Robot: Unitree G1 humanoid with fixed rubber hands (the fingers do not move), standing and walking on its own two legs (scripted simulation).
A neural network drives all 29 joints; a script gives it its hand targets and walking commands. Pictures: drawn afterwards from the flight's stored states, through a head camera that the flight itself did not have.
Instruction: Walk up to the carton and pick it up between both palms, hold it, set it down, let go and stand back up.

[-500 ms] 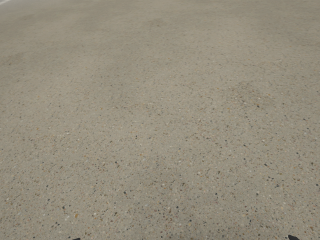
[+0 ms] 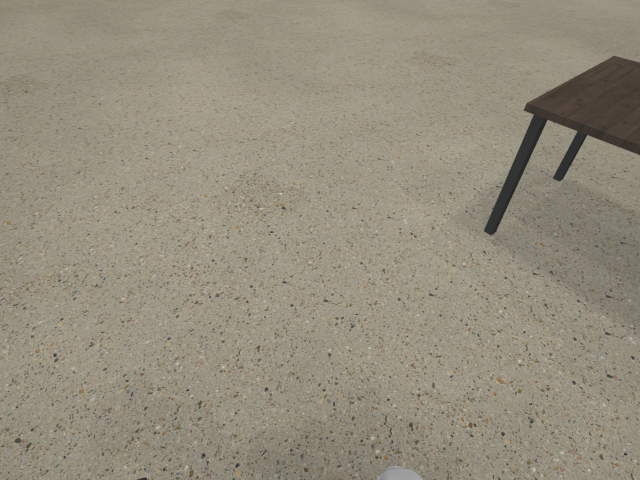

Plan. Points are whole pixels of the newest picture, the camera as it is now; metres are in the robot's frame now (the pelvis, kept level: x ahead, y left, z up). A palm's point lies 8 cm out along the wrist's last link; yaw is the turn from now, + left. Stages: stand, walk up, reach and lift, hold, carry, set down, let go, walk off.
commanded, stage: walk up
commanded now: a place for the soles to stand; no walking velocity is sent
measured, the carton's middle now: out of the picture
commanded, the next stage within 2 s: none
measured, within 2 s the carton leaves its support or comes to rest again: neither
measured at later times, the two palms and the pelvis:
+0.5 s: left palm (263, 431) +0.24 +0.09 -0.11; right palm out of the picture +0.09 -0.44 -0.10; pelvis +0.10 -0.15 -0.01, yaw -21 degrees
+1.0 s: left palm (458, 279) +0.51 -0.27 -0.10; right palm out of the picture +0.04 -0.58 -0.14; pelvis +0.22 -0.35 -0.03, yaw -44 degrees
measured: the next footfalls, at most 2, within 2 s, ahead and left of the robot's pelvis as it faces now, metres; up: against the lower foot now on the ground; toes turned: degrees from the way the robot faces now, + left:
right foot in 0.18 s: +0.09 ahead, -0.25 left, +0.00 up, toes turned -14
left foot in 0.52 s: +0.27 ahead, -0.11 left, +0.00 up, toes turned -17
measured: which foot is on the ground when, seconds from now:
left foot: down 0.00-0.18, up 0.20-0.50, down 0.52-0.92, up 0.94-1.00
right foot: up 0.00-0.16, down 0.18-0.52, up 0.54-0.90, down 0.92-1.00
